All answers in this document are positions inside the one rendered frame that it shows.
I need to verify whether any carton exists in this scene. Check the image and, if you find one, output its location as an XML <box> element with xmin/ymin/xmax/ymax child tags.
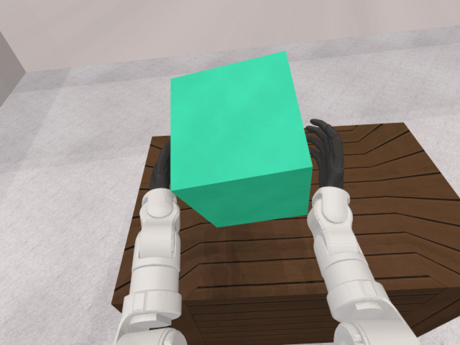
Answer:
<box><xmin>170</xmin><ymin>51</ymin><xmax>313</xmax><ymax>228</ymax></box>

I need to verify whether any right robot upper arm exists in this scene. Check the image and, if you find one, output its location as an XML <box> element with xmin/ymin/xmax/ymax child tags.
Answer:
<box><xmin>333</xmin><ymin>318</ymin><xmax>420</xmax><ymax>345</ymax></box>

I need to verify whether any left robot upper arm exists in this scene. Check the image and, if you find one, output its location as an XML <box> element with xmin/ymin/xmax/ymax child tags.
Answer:
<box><xmin>116</xmin><ymin>328</ymin><xmax>187</xmax><ymax>345</ymax></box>

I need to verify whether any pedestal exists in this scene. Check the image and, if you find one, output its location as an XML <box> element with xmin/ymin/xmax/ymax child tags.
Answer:
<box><xmin>111</xmin><ymin>122</ymin><xmax>460</xmax><ymax>345</ymax></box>

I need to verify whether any robot left forearm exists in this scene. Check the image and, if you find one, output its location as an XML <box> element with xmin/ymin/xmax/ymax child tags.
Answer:
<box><xmin>113</xmin><ymin>188</ymin><xmax>182</xmax><ymax>345</ymax></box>

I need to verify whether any left robot hand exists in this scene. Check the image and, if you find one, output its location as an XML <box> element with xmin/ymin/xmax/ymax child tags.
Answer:
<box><xmin>149</xmin><ymin>141</ymin><xmax>170</xmax><ymax>191</ymax></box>

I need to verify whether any right robot hand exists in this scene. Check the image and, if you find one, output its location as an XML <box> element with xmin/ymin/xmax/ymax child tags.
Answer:
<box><xmin>306</xmin><ymin>119</ymin><xmax>344</xmax><ymax>189</ymax></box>

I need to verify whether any robot right forearm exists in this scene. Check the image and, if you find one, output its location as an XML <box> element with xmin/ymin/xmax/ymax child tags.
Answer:
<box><xmin>307</xmin><ymin>186</ymin><xmax>421</xmax><ymax>345</ymax></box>

